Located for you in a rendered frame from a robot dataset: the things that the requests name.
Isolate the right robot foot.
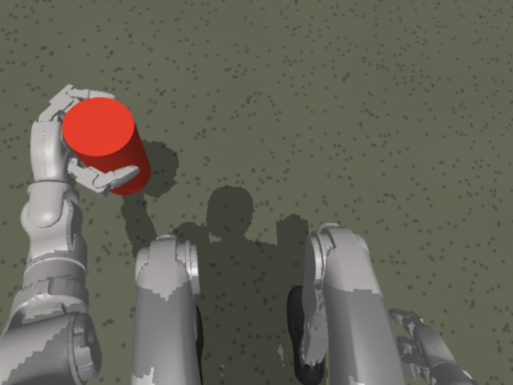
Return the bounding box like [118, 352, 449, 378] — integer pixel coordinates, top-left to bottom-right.
[287, 286, 324, 385]

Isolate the left robot arm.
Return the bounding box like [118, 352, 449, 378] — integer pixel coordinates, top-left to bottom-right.
[0, 180, 102, 385]

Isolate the right robot hand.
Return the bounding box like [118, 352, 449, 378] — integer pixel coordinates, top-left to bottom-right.
[388, 308, 457, 383]

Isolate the right robot arm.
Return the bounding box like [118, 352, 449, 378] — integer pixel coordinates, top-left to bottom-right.
[430, 363, 480, 385]

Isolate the left robot hand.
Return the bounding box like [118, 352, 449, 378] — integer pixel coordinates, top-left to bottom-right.
[30, 84, 140, 199]

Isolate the can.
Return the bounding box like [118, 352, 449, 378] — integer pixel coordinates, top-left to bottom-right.
[62, 97, 151, 195]

